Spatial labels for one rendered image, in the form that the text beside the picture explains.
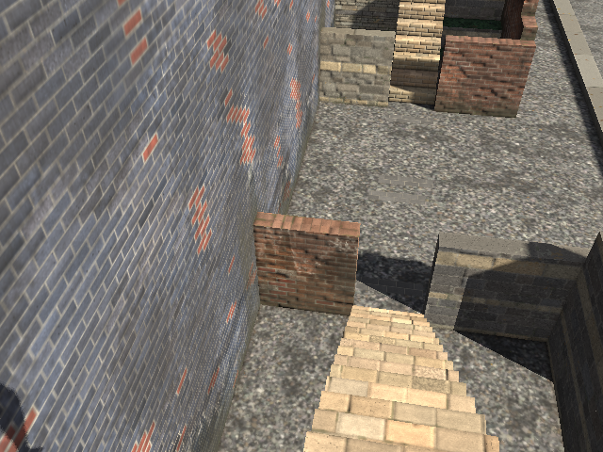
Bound stairs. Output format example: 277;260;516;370
388;0;446;105
303;305;499;452

